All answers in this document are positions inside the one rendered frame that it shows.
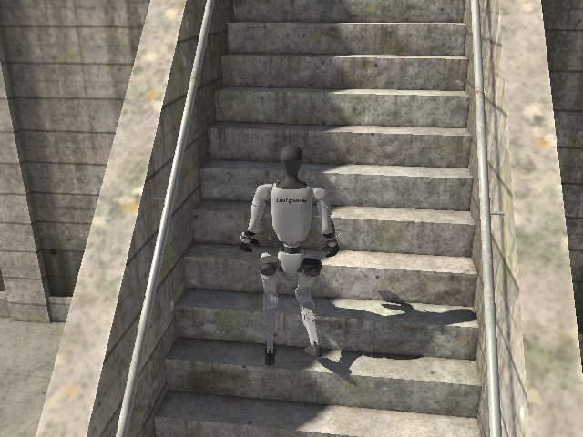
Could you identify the left robot foot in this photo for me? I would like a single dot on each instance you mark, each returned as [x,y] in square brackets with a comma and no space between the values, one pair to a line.
[270,357]

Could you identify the robot left upper arm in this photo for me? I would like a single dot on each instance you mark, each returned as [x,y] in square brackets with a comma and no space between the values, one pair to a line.
[262,193]

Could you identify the humanoid robot torso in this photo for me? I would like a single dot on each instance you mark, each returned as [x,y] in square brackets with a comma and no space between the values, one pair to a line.
[291,211]

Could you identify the robot right hand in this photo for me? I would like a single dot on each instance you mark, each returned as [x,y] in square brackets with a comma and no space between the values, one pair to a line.
[334,251]

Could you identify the robot left hand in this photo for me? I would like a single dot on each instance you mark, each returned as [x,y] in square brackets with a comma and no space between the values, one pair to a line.
[243,246]

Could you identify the robot right forearm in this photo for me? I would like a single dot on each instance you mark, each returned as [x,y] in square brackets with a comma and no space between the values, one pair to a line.
[330,238]

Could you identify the robot left forearm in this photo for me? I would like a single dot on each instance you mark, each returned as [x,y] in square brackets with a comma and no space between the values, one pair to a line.
[246,236]

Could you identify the robot right upper arm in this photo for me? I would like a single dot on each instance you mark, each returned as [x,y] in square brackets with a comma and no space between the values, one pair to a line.
[319,192]

